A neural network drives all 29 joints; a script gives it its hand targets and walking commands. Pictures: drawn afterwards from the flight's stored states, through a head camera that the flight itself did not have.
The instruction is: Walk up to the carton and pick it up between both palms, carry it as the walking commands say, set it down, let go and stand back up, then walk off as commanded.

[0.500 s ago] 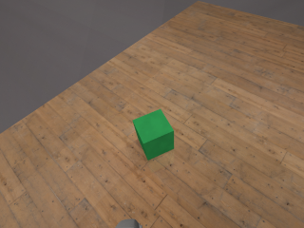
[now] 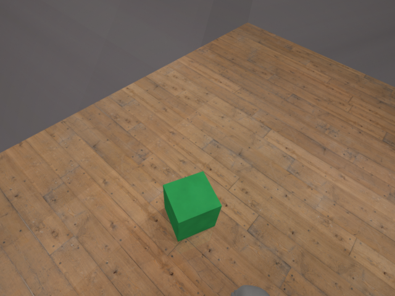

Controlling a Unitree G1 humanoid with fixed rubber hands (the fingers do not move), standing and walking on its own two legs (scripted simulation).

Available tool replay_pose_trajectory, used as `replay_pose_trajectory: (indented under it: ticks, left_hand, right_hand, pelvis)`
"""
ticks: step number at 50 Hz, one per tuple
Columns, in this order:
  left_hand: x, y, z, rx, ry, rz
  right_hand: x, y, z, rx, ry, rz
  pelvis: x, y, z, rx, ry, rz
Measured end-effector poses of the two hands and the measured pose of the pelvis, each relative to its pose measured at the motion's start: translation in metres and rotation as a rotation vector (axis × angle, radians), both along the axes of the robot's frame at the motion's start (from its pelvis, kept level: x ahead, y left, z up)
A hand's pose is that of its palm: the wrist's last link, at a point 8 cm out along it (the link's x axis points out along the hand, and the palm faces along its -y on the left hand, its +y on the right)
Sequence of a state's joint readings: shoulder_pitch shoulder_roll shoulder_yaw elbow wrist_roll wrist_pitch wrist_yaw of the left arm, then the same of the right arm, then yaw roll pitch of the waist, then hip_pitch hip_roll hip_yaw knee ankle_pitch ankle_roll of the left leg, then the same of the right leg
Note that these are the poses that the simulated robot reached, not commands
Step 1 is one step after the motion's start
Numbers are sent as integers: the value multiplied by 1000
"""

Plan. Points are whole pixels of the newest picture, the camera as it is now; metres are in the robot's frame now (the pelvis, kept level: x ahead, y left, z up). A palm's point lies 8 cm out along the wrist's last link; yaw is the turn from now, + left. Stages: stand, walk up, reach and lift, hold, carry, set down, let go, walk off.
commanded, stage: walk up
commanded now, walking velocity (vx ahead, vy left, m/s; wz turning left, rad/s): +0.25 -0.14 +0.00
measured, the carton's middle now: (190, 206) +0.59 +0.02 -0.66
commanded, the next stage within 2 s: none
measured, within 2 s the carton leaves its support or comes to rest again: neither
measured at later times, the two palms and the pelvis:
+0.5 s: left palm out of the picture +0.12 +0.18 -0.13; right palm out of the picture +0.05 -0.28 -0.16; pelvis +0.06 -0.05 +0.00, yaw +0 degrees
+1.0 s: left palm out of the picture +0.06 +0.26 -0.16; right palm out of the picture +0.07 -0.18 -0.13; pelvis +0.05 +0.04 +0.00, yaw +0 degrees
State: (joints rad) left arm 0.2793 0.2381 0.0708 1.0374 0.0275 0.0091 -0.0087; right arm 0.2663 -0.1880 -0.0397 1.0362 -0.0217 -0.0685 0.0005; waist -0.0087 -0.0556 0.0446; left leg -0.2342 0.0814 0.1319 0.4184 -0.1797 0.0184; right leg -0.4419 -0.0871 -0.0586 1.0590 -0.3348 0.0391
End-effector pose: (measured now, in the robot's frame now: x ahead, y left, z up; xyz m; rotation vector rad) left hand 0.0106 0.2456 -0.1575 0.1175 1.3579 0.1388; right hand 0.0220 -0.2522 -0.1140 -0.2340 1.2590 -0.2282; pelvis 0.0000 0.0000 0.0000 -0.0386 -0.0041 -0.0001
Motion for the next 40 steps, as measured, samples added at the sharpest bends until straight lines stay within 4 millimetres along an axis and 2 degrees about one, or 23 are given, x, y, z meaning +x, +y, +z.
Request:
replay_pose_trajectory:
  ticks: [4, 7, 11, 15, 20, 24, 27, 31, 34, 37, 40]
  left_hand:
    - [41, -7, 5, -14, -33, -24]
    - [70, -18, 9, -9, -73, -31]
    - [101, -36, 13, 28, -127, -40]
    - [112, -53, 19, 71, -146, -48]
    - [114, -65, 28, 81, -144, -26]
    - [109, -64, 26, 82, -136, -2]
    - [96, -52, 26, 103, -115, 23]
    - [67, -24, 25, 137, -51, 54]
    - [49, 0, 21, 141, -4, 56]
    - [41, 19, 6, 109, 24, 55]
    - [38, 25, 0, 67, 43, 50]
  right_hand:
    - [-23, -2, 4, 3, 74, -53]
    - [-28, -1, -2, 25, 120, -72]
    - [-21, -6, -20, 73, 149, -92]
    - [-1, -15, -43, 125, 140, -84]
    - [21, -21, -47, 146, 125, -55]
    - [28, -27, -43, 126, 134, -39]
    - [30, -33, -39, 97, 158, -25]
    - [40, -32, -32, 57, 151, 3]
    - [51, -21, -27, 38, 116, 19]
    - [57, -1, -28, 16, 62, 25]
    - [54, 26, -22, 26, 46, 20]
  pelvis:
    - [18, -4, 5, -6, -2, -2]
    - [28, -11, 5, 4, -12, -3]
    - [39, -26, -2, 38, -21, -4]
    - [49, -41, -9, 59, -30, -4]
    - [57, -49, -5, 40, -24, -2]
    - [62, -50, -4, 34, -15, 3]
    - [61, -45, -3, 44, -4, 9]
    - [56, -29, -2, 58, 11, 11]
    - [52, -13, -3, 57, 16, 11]
    - [49, 7, -12, 22, 7, 15]
    - [48, 20, -8, 21, -2, 14]
